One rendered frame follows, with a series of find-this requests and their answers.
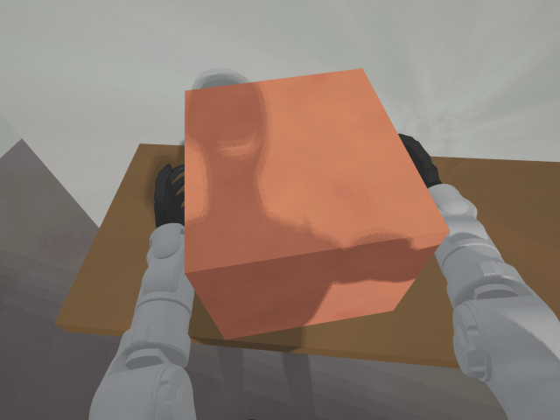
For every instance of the robot right upper arm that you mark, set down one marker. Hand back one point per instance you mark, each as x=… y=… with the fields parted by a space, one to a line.
x=512 y=344

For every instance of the table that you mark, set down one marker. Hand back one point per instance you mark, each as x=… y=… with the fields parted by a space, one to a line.
x=518 y=203

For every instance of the left robot forearm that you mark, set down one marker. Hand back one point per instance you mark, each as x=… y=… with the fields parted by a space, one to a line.
x=159 y=328

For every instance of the robot left hand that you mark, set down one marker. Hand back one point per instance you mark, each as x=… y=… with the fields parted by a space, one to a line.
x=167 y=206

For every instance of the right robot forearm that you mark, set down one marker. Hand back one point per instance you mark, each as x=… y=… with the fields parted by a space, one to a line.
x=472 y=265

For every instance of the robot right hand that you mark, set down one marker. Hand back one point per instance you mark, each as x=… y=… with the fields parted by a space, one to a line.
x=422 y=161

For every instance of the robot left upper arm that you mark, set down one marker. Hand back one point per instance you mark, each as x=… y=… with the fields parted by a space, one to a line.
x=159 y=392

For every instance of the carton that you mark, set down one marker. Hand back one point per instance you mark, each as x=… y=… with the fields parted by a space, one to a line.
x=302 y=205

